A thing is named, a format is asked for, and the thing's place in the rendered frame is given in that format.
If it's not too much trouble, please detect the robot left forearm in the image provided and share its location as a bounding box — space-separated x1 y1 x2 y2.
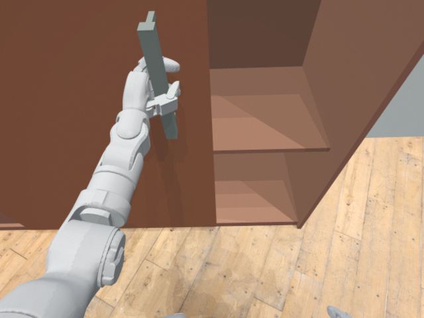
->
46 109 150 271

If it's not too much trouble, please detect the robot left hand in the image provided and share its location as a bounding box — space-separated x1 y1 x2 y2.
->
123 57 181 119

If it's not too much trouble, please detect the handle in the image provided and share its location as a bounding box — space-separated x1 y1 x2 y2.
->
137 11 178 139

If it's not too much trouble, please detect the left robot upper arm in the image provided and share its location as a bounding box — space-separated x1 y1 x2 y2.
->
0 219 126 318

